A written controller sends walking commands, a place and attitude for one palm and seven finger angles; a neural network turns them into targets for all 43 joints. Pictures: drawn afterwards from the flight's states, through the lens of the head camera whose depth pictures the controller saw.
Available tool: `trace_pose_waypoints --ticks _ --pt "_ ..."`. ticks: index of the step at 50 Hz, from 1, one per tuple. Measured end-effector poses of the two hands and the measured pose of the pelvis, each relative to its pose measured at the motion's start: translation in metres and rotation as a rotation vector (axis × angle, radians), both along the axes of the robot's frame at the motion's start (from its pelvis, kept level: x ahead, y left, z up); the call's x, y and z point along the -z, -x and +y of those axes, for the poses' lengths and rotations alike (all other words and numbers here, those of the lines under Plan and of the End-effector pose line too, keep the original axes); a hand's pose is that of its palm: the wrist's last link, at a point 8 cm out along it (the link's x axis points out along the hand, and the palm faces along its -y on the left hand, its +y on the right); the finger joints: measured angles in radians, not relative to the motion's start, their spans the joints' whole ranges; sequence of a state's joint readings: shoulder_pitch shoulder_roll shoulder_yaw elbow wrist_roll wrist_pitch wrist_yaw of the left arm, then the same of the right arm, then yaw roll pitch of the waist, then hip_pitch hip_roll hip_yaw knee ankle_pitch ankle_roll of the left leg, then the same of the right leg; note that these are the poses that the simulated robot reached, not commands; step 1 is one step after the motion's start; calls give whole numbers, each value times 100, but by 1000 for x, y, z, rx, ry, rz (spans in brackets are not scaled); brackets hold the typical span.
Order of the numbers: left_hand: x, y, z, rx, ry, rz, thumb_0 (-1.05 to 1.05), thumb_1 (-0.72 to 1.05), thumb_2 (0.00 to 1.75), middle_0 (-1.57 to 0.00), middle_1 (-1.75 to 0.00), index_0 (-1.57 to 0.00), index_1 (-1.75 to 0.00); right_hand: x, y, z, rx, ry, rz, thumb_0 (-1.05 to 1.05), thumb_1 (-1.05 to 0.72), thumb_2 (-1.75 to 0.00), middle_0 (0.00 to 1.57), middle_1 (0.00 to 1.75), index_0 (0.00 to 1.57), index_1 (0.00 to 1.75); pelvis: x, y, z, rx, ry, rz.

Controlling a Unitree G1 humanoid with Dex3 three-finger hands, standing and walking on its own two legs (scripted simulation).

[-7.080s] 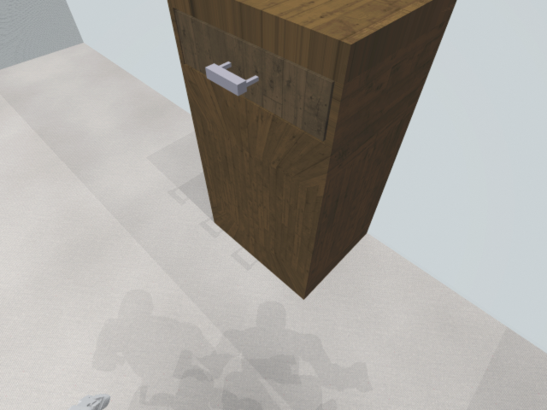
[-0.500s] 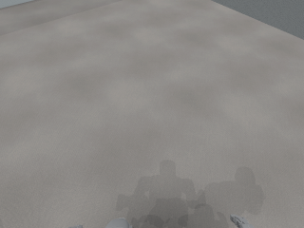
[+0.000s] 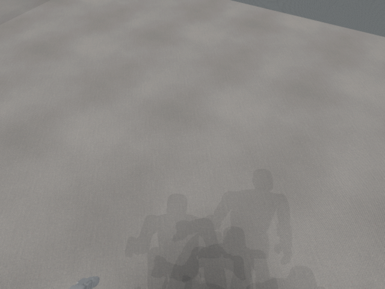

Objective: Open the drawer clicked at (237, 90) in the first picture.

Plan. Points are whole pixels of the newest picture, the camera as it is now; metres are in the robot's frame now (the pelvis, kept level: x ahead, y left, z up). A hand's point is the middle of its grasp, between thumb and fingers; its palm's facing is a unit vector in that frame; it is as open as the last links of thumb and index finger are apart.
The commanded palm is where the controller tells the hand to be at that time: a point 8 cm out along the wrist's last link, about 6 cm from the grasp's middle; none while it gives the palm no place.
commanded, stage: walk to a spot facing it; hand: left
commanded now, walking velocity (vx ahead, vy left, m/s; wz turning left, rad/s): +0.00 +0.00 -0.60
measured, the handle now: out of the picture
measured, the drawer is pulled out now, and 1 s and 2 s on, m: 0.00 0.00 0.00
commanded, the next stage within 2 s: none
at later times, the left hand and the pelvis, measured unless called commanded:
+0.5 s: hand out of the picture +0.13 +0.19 -0.17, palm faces -0.22 -0.95 -0.22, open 7.4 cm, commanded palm none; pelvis -0.01 +0.01 -0.01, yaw -17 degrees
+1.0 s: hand (163, 276) +0.16 +0.08 -0.14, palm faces -0.54 -0.79 -0.28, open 7.4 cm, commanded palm none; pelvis -0.05 -0.02 +0.00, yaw -35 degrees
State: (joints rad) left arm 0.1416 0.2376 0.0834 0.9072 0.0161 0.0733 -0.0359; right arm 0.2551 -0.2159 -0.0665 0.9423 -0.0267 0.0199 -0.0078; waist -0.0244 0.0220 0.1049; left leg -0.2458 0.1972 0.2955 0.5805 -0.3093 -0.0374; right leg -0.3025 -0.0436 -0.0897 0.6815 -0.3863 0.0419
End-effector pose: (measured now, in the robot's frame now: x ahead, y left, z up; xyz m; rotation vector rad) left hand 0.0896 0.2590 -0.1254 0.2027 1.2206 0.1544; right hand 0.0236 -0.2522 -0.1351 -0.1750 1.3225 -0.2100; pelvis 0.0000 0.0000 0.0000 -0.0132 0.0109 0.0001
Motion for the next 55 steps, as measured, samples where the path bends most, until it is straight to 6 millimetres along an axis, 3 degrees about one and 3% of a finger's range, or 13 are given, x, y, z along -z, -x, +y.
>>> trace_pose_waypoints --ticks 2,5,13,21,25,31,36,40,47,50,55 --pt "0 -21 -15 50 -20 -52 1 91 90 -20 -30 -20 -29 12 18 -17 41 -4 30 1 -91 -89 21 30 20 30 9 0 -10 21 -7 0" --pt "-9 -38 -33 90 -30 -97 1 91 90 -20 -30 -20 -29 16 34 -32 82 9 75 1 -91 -90 20 30 20 30 6 2 -17 47 -8 -8" --pt "-17 -48 -56 175 -20 -88 0 91 90 -21 -30 -21 -30 1 23 -41 146 13 -33 1 -91 -90 20 30 20 30 -5 5 -25 144 -29 -17" --pt "-1 -44 -40 223 3 -40 1 90 90 -21 -30 -21 -30 -13 -3 -24 182 39 -168 1 -91 -90 20 30 20 30 -2 7 -6 246 -17 -15" --pt "15 -46 -22 241 17 -11 1 90 90 -21 -30 -21 -30 -19 -3 -9 200 76 -220 1 -91 -90 20 30 20 30 6 8 10 297 -11 -13" --pt "9 -52 -13 308 23 32 1 91 90 -20 -30 -20 -29 -30 29 11 260 77 -184 1 -91 -89 21 30 20 30 -5 11 19 382 9 -17" --pt "4 -58 -23 374 16 61 1 91 90 -20 -30 -20 -29 -26 65 16 354 60 -144 1 -91 -89 21 30 20 30 -9 13 17 449 19 -8" --pt "2 -71 -50 456 7 55 1 91 90 -20 -30 -20 -29 -16 104 15 443 37 -103 1 -91 -89 21 30 20 30 -6 20 9 504 12 -6" --pt "-4 -95 -120 604 -14 -72 1 91 90 -20 -30 -20 -29 18 184 1 587 -6 -5 1 -91 -89 21 30 20 30 10 40 -17 584 -3 -14" --pt "-14 -93 -137 631 -17 -91 1 91 90 -20 -30 -20 -29 15 200 -4 625 -3 21 1 -91 -90 20 30 20 30 3 45 -22 617 -18 -24" --pt "-19 -88 -152 687 -17 -71 0 91 90 -21 -30 -21 -29 4 205 -11 671 11 -31 1 -91 -90 20 30 20 30 -6 51 -26 676 -35 -30"
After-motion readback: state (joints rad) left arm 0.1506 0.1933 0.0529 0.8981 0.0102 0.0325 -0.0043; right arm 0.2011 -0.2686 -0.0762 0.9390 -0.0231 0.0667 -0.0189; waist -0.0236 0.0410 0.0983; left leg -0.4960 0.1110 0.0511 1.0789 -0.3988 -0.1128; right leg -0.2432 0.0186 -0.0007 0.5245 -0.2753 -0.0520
